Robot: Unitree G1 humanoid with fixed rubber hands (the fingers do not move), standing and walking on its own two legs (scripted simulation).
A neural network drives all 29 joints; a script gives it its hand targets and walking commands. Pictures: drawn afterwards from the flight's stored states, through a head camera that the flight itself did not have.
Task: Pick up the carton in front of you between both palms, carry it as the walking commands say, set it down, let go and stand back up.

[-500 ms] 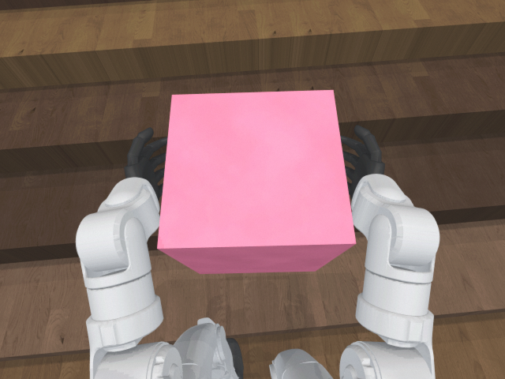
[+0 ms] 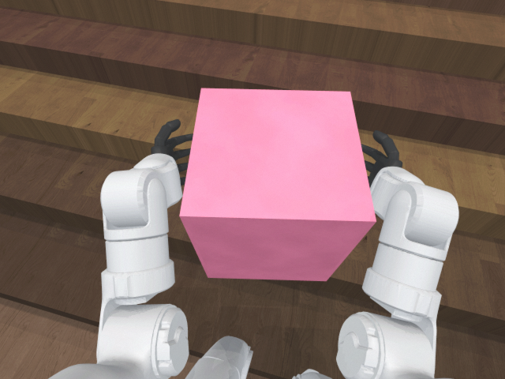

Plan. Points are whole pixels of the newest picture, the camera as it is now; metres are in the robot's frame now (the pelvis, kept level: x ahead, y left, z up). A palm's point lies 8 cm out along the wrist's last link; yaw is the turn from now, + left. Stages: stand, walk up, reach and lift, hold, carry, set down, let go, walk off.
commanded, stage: carry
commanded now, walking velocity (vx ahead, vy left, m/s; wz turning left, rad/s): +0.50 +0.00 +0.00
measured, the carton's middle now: (270, 195) +0.36 +0.06 +0.08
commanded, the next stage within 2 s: none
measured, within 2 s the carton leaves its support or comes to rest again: neither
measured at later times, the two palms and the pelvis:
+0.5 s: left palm out of the picture +0.67 +0.14 +0.26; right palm (442, 24) +0.63 -0.16 +0.25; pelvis +0.30 +0.05 +0.14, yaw -2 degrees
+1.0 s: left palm out of the picture +0.88 +0.13 +0.31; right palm out of the picture +0.87 -0.17 +0.30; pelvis +0.53 -0.01 +0.19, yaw -2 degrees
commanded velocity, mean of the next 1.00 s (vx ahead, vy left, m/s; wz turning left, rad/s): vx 0.13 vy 0.00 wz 0.00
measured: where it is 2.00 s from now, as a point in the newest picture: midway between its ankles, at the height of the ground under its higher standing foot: (332, 148)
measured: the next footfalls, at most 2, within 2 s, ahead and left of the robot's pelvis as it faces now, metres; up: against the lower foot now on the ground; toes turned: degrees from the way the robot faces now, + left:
left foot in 0.28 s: +0.38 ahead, +0.14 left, +0.13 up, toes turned +5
right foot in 0.58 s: +0.39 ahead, -0.06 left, +0.13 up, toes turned -5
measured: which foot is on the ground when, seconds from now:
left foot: up 0.00-0.26, down 0.28-0.72, up 0.74-0.98, down 1.00-1.00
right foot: down 0.00-0.34, up 0.36-0.56, down 0.58-1.00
